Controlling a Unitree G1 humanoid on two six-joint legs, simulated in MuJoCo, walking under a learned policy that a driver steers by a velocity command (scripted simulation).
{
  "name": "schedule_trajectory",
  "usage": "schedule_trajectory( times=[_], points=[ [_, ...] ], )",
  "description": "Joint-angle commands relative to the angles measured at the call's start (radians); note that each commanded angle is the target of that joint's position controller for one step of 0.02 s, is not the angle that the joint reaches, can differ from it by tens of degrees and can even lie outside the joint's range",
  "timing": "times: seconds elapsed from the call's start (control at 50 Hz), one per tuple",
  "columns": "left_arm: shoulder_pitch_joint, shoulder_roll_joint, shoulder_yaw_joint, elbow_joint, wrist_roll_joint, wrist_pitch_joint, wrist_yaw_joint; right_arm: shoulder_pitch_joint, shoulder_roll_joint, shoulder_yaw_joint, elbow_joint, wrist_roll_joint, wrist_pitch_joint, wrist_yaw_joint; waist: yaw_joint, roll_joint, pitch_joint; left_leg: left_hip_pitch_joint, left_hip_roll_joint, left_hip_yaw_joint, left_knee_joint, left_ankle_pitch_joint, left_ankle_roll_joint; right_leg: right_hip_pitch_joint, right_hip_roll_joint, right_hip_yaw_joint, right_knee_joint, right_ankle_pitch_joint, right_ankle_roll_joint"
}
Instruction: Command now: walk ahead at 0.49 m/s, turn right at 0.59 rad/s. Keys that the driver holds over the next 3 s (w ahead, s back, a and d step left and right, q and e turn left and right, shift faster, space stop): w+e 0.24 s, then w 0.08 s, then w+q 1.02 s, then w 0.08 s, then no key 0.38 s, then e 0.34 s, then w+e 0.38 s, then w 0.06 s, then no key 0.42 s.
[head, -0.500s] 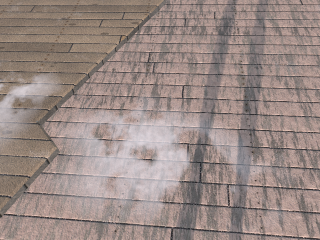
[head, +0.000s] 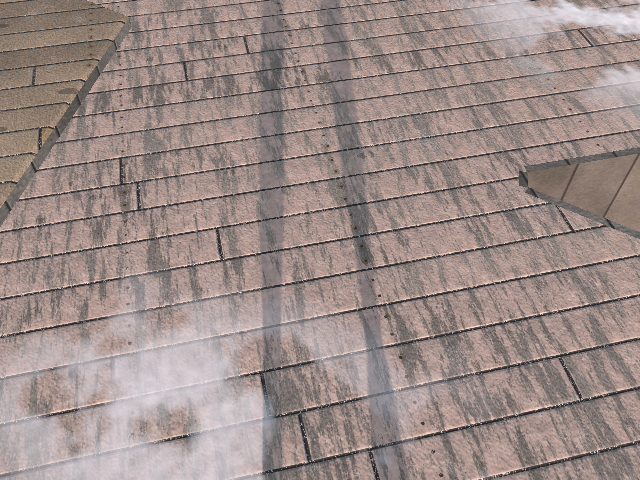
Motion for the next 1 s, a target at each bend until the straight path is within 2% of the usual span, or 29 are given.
schedule_trajectory(
  times=[0.02, 0.1, 0.14, 0.2, 0.28, 0.32, 0.34, 0.36, 0.38, 0.4, 0.42, 0.44, 0.46, 0.48, 0.5, 0.52, 0.56, 0.6, 0.64, 0.68, 0.74, 0.84, 0.86, 0.9, 0.92, 0.94, 0.96, 0.98, 1.0],
  points=[
    [0.037, 0.027, 0.012, -0.08, -0.005, 0.005, -0.005, 0.027, -0.089, -0.024, -0.022, 0.0, -0.018, 0.003, 0.005, 0.106, -0.051, 0.151, 0.291, -0.261, -0.259, 0.047, 0.169, -0.166, -0.12, 0.034, -0.005, 0.063, 0.003],
    [-0.055, 0.03, 0.008, -0.141, 0.008, 0.015, -0.007, 0.049, -0.136, -0.041, 0.003, 0.007, -0.018, 0.001, -0.003, 0.074, -0.01, 0.176, 0.305, -0.137, -0.289, 0.166, 0.18, -0.278, -0.134, 0.036, -0.143, 0.189, 0.021],
    [-0.099, 0.033, 0.006, -0.158, 0.005, 0.006, -0.018, 0.059, -0.15, -0.043, 0.008, 0.004, -0.011, -0.002, -0.017, 0.07, -0.006, 0.209, 0.291, -0.068, -0.284, 0.221, 0.168, -0.285, -0.127, 0.022, -0.247, 0.291, 0.02],
    [-0.215, 0.021, -0.003, -0.199, 0.008, -0.004, -0.042, 0.088, -0.168, -0.043, 0.015, 0.01, 0.003, -0.007, -0.063, 0.07, 0.015, 0.239, 0.275, 0.02, -0.262, 0.225, 0.136, -0.255, -0.108, -0.05, -0.419, 0.4, 0.012],
    [-0.32, 0.016, -0.01, -0.264, 0.004, -0.002, -0.065, 0.159, -0.196, -0.047, 0.042, 0.03, 0.028, -0.007, -0.094, 0.075, 0.051, 0.332, 0.318, 0.04, -0.229, 0.223, 0.119, -0.245, -0.082, -0.099, -0.543, 0.312, -0.015],
    [-0.313, 0.036, -0.002, -0.278, 0.008, -0.002, -0.069, 0.168, -0.207, -0.049, 0.051, 0.037, 0.041, -0.007, -0.068, 0.09, 0.04, 0.382, 0.329, 0.062, -0.161, 0.406, 0.106, -0.185, -0.034, -0.138, -0.588, 0.2, -0.048],
    [-0.271, 0.05, 0.007, -0.276, 0.013, -0.003, -0.067, 0.168, -0.226, -0.051, 0.059, 0.042, 0.046, -0.008, -0.031, 0.12, 0.006, 0.374, 0.339, 0.061, -0.09, 0.567, 0.101, -0.083, -0.003, -0.155, -0.608, 0.154, -0.07],
    [-0.142, 0.09, 0.03, -0.244, 0.016, -0.004, -0.063, 0.149, -0.229, -0.047, 0.063, 0.044, 0.053, -0.009, 0.058, 0.117, -0.061, 0.352, 0.313, 0.09, 0.065, 0.711, 0.085, 0.096, 0.041, -0.179, -0.675, 0.185, -0.098],
    [0.034, 0.154, 0.063, -0.191, 0.016, -0.002, -0.05, 0.151, -0.2, -0.032, 0.06, 0.038, 0.054, -0.013, 0.141, 0.093, -0.159, 0.214, 0.269, 0.117, 0.283, 0.674, 0.053, 0.381, 0.049, -0.157, -0.689, 0.258, -0.126],
    [0.19, 0.263, 0.089, -0.161, 0.032, 0.003, -0.028, 0.177, -0.111, 0.0, 0.024, 0.011, 0.042, -0.007, 0.164, -0.098, -0.306, -0.134, 0.172, 0.13, 0.673, 0.19, -0.002, 0.753, -0.223, 0.21, -0.688, 0.266, -0.223],
    [0.186, 0.28, 0.078, -0.171, 0.036, -0.005, -0.028, 0.25, -0.064, 0.02, 0.032, 0.032, 0.012, 0.006, 0.106, -0.22, -0.474, -0.35, 0.021, -0.071, 0.944, -0.451, -0.019, 0.881, -0.433, 0.677, -0.865, 0.21, -0.363],
    [0.154, 0.185, 0.053, -0.17, 0.04, -0.015, -0.037, 0.152, -0.176, -0.015, 0.023, 0.073, -0.001, 0.012, 0.142, -0.082, -0.379, -0.434, 0.068, -0.186, 1.005, -0.409, -0.006, 0.796, -0.395, 0.558, -0.887, 0.221, -0.298],
    [0.094, 0.152, 0.041, -0.162, 0.036, -0.02, -0.038, 0.087, -0.166, -0.015, -0.005, 0.083, -0.001, 0.013, 0.109, -0.078, -0.232, -0.459, 0.11, -0.164, 0.961, -0.329, 0.003, 0.645, -0.355, 0.36, -0.891, 0.284, -0.249],
    [0.019, 0.119, 0.031, -0.16, 0.031, -0.026, -0.042, 0.073, -0.142, -0.013, 0.0, 0.061, 0.006, 0.006, 0.06, -0.005, -0.164, -0.418, 0.157, -0.158, 0.88, -0.251, -0.002, 0.514, -0.304, 0.243, -0.911, 0.344, -0.209],
    [-0.039, 0.073, 0.02, -0.161, 0.03, -0.034, -0.045, 0.077, -0.138, -0.021, 0.01, 0.042, 0.023, -0.001, 0.025, -0.014, -0.112, -0.375, 0.184, -0.158, 0.826, -0.182, -0.003, 0.419, -0.256, 0.154, -0.961, 0.337, -0.176],
    [-0.063, 0.074, 0.022, -0.157, 0.036, -0.045, -0.045, 0.127, -0.123, -0.022, 0.021, 0.045, 0.042, 0.0, -0.007, -0.066, -0.107, -0.302, 0.196, -0.166, 0.817, -0.135, -0.013, 0.345, -0.256, 0.114, -1.005, 0.345, -0.182],
    [-0.072, 0.066, 0.025, -0.133, 0.041, -0.068, -0.043, 0.161, -0.093, -0.022, 0.037, 0.045, 0.066, -0.001, -0.03, -0.046, -0.079, -0.286, 0.187, -0.173, 0.791, -0.083, -0.029, 0.3, -0.238, 0.022, -1.049, 0.424, -0.181],
    [-0.065, 0.066, 0.028, -0.111, 0.053, -0.073, -0.03, 0.126, -0.084, -0.027, 0.029, 0.047, 0.079, -0.008, -0.029, -0.011, -0.039, -0.357, 0.174, -0.195, 0.746, -0.002, -0.035, 0.31, -0.219, -0.06, -1.077, 0.435, -0.16],
    [-0.04, 0.08, 0.033, -0.088, 0.051, -0.073, -0.018, 0.078, -0.068, -0.023, 0.006, 0.038, 0.076, -0.006, -0.016, -0.026, -0.004, -0.407, 0.171, -0.208, 0.637, 0.081, -0.049, 0.328, -0.23, -0.111, -1.09, 0.464, -0.16],
    [-0.032, 0.084, 0.033, -0.074, 0.05, -0.069, -0.009, 0.026, -0.062, -0.023, -0.007, 0.036, 0.07, 0.003, 0.001, -0.019, 0.012, -0.411, 0.153, -0.182, 0.512, 0.181, -0.042, 0.353, -0.205, -0.171, -1.097, 0.434, -0.131],
    [0.004, 0.111, 0.041, -0.049, 0.041, -0.063, 0.002, -0.072, -0.033, -0.009, -0.046, 0.027, 0.066, 0.022, 0.043, -0.004, 0.046, -0.417, 0.145, -0.12, 0.363, 0.252, -0.025, 0.406, -0.228, -0.221, -1.107, 0.44, -0.117],
    [0.053, 0.134, 0.05, -0.006, 0.022, -0.029, 0.009, -0.182, -0.027, -0.003, -0.127, 0.03, 0.064, 0.055, 0.072, -0.011, 0.081, -0.478, 0.126, -0.038, 0.257, 0.12, 0.023, 0.576, -0.282, -0.268, -1.019, 0.579, -0.102],
    [0.039, 0.143, 0.052, -0.006, 0.02, -0.022, 0.011, -0.177, -0.035, -0.006, -0.139, 0.032, 0.065, 0.061, 0.056, -0.019, 0.069, -0.439, 0.107, -0.011, 0.243, 0.075, 0.04, 0.586, -0.283, -0.285, -0.979, 0.701, -0.092],
    [0.013, 0.176, 0.058, -0.016, 0.017, -0.01, 0.016, -0.106, -0.069, -0.025, -0.144, 0.038, 0.07, 0.063, 0.002, -0.066, -0.008, -0.277, 0.03, 0.06, 0.262, -0.023, 0.084, 0.589, -0.272, -0.311, -0.836, 1.074, -0.069],
    [-0.007, 0.192, 0.06, -0.021, 0.014, -0.002, 0.019, -0.004, -0.107, -0.045, -0.128, 0.042, 0.073, 0.06, -0.059, -0.078, -0.068, -0.146, -0.012, 0.077, 0.256, -0.059, 0.112, 0.572, -0.259, -0.319, -0.693, 1.187, -0.056],
    [-0.035, 0.199, 0.058, -0.027, 0.005, 0.0, 0.02, 0.152, -0.163, -0.076, -0.094, 0.041, 0.075, 0.048, -0.151, -0.057, -0.15, 0.092, -0.049, 0.066, 0.17, 0.01, 0.152, 0.481, -0.221, -0.336, -0.479, 1.128, -0.024],
    [-0.019, 0.16, 0.043, -0.045, 0.024, -0.011, 0.023, 0.274, -0.256, -0.108, -0.071, 0.034, 0.086, 0.023, -0.19, 0.075, -0.23, 0.377, 0.093, -0.178, 0.127, 0.035, 0.207, 0.226, -0.164, -0.331, -0.156, 0.695, 0.027],
    [0.085, 0.006, -0.006, -0.101, 0.039, -0.046, 0.007, 0.229, -0.344, -0.116, -0.096, 0.027, 0.072, 0.024, -0.05, 0.32, -0.342, 0.689, 0.354, -0.816, 0.002, -0.076, 0.432, -0.206, 0.075, -0.167, 0.202, -0.232, 0.089],
    [-0.032, 0.101, 0.008, -0.113, 0.004, -0.088, -0.01, 0.265, -0.243, -0.089, -0.105, 0.021, 0.064, 0.027, -0.132, 0.173, -0.41, 0.735, 0.362, -0.887, -0.105, -0.126, 0.404, -0.317, 0.045, 0.039, 0.26, -0.228, 0.056]
  ],
)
